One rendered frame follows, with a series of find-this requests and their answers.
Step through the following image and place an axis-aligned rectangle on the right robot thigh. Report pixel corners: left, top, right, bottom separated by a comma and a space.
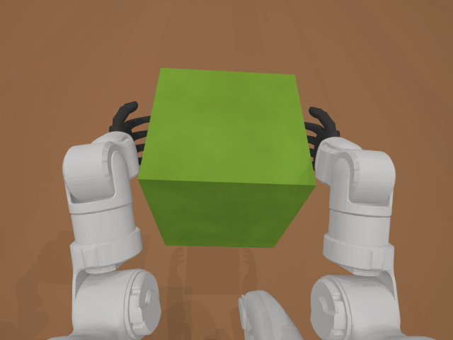
239, 290, 304, 340

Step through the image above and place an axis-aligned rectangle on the carton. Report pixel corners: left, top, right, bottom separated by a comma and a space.
138, 68, 316, 248

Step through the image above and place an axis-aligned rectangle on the left robot upper arm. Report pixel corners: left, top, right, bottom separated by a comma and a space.
48, 268, 161, 340

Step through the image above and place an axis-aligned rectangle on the left robot hand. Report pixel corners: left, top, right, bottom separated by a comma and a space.
109, 101, 151, 165

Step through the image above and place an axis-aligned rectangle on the robot right forearm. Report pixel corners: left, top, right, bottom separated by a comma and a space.
315, 137, 401, 323

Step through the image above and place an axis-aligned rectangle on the right robot upper arm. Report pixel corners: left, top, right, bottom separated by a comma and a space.
311, 275, 436, 340

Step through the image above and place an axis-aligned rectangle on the robot left forearm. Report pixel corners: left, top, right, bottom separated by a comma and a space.
62, 131, 143, 328

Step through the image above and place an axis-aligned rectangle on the right robot hand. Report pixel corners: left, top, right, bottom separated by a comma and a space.
304, 107, 340, 171

